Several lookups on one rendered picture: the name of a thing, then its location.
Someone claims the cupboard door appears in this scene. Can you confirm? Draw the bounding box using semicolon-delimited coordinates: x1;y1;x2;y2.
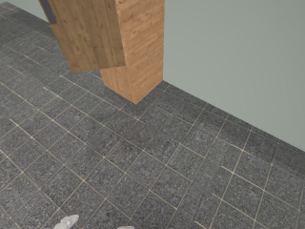
38;0;126;73

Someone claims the handle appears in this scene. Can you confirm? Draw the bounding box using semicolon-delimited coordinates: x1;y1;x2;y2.
40;0;57;25

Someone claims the robot left hand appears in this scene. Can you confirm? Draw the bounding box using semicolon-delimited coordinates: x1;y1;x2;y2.
53;215;79;229

